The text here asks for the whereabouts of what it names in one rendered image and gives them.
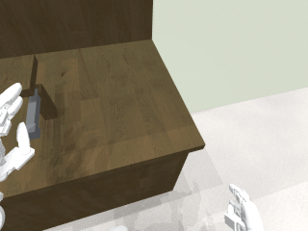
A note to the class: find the right robot hand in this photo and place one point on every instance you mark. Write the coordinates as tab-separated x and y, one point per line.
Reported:
247	216

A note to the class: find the left robot hand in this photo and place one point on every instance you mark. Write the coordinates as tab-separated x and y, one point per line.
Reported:
10	103

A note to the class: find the counter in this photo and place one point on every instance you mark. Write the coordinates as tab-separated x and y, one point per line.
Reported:
114	128

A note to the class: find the tap lever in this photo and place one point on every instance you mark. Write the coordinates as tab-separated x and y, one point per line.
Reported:
32	117

